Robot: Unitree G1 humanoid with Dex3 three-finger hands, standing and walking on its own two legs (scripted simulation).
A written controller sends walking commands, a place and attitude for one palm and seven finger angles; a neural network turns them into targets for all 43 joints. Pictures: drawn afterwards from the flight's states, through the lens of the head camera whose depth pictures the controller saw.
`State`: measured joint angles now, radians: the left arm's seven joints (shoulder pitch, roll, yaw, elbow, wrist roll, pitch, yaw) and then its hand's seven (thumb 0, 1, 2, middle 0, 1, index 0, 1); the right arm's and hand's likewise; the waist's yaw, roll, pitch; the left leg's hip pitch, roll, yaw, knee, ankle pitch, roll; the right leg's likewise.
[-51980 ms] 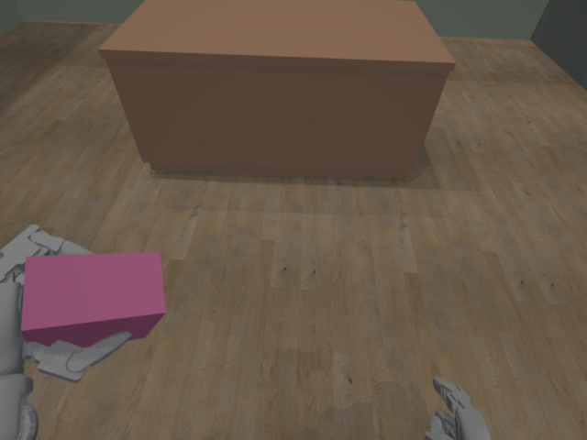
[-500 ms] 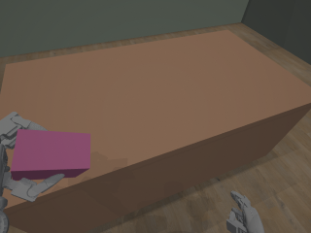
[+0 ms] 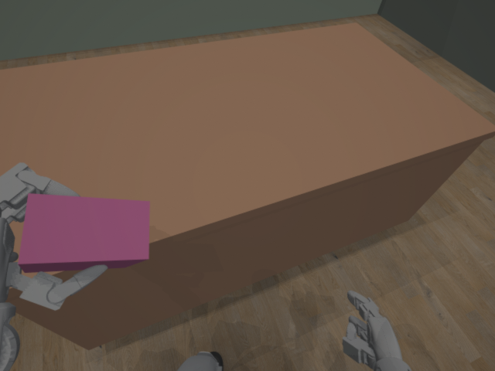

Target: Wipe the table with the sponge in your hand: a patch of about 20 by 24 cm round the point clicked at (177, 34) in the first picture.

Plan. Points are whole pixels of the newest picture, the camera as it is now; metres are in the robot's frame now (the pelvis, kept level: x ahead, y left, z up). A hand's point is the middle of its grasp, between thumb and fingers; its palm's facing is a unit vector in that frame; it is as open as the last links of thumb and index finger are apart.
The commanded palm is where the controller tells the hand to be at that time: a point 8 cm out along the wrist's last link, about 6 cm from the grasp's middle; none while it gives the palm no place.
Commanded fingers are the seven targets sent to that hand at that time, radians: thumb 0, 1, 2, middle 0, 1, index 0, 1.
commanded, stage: step back with the hand held close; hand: left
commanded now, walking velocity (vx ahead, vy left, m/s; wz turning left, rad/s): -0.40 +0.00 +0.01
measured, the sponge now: (102, 237) +0.24 +0.20 +0.15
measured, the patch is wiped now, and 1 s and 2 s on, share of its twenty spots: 0.95 0.95 0.95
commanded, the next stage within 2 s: stop stepping back and stand still in 0.22 s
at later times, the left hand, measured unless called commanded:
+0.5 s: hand out of the picture +0.06 +0.22 +0.18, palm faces +0.35 -0.84 -0.41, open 10.4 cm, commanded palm +0.01 +0.26 +0.19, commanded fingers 0.00 0.10 1.30 -1.20 -1.60 -1.20 -1.60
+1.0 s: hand out of the picture -0.08 +0.20 +0.17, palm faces +0.46 -0.78 -0.41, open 10.4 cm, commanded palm -0.13 +0.23 +0.19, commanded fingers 0.00 0.10 1.30 -1.20 -1.60 -1.20 -1.60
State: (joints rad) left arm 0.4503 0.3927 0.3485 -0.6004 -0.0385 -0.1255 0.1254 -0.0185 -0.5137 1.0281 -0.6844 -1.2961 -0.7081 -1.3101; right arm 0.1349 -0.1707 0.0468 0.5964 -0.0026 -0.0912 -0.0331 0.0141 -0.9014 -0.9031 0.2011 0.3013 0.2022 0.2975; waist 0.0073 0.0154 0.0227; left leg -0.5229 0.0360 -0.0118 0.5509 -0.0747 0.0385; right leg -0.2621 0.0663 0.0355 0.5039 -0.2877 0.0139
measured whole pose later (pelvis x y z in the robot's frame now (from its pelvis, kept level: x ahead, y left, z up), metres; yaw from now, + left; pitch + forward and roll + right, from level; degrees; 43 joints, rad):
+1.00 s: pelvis -0.27 -0.06 -0.02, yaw +4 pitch -2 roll +0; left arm 0.43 0.40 0.37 -0.42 -0.04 -0.14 0.11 -0.02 -0.52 1.03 -0.69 -1.30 -0.71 -1.31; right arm 0.32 -0.21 0.02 0.66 0.03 -0.15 -0.04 0.01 -0.90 -0.90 0.20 0.30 0.20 0.30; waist -0.02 0.01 -0.07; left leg -0.36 0.05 0.00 0.81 -0.45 0.03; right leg -0.39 0.00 -0.07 0.70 -0.29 -0.02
